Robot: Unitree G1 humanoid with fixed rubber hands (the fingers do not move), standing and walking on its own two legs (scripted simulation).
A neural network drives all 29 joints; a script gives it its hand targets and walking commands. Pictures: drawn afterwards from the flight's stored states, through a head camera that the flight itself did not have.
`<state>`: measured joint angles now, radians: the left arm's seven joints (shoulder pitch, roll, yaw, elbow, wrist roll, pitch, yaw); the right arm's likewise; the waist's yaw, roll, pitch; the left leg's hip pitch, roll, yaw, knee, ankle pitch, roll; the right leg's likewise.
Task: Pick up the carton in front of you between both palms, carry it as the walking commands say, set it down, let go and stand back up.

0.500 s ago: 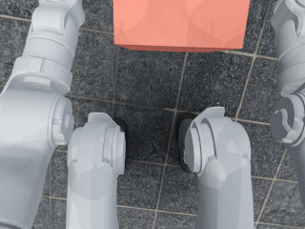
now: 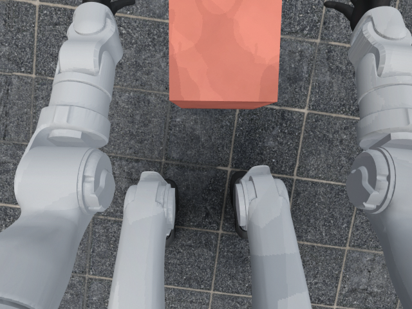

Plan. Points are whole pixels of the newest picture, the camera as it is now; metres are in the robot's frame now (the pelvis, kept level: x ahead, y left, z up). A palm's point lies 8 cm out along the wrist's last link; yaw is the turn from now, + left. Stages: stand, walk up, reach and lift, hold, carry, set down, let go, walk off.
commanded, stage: set down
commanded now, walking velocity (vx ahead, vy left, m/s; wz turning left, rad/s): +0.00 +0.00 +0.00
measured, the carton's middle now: (220, 63) +0.54 -0.06 -0.35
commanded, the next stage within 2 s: let go in 0.50 s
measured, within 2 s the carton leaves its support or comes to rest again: neither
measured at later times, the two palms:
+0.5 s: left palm out of the picture +0.57 +0.13 +0.04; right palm out of the picture +0.54 -0.27 +0.05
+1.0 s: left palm out of the picture +0.44 +0.17 +0.14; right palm out of the picture +0.41 -0.27 +0.15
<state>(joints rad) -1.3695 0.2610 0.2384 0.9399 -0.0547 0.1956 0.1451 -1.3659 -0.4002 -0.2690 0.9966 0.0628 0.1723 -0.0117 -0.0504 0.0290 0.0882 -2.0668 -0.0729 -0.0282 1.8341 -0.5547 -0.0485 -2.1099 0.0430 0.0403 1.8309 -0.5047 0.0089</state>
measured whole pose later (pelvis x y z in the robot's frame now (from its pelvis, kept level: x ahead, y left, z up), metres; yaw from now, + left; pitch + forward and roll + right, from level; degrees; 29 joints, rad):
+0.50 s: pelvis +0.02 +0.00 +0.14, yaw -1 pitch +47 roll +2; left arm -1.19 0.21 0.29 0.84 0.02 0.20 0.10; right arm -1.21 -0.35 -0.34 0.91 -0.01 0.18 0.05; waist -0.04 0.02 -0.03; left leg -1.68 -0.06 -0.05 1.27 -0.40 -0.04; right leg -1.72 0.04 0.05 1.27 -0.36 0.00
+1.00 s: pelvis +0.08 -0.01 +0.25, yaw -2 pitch +33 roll +1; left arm -0.44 0.14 0.19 0.60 0.08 0.08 0.02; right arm -0.46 -0.23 -0.23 0.64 -0.05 0.07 0.09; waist -0.03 0.01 -0.06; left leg -1.04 -0.03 -0.07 0.76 -0.30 -0.03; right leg -1.08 0.04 0.05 0.77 -0.26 -0.01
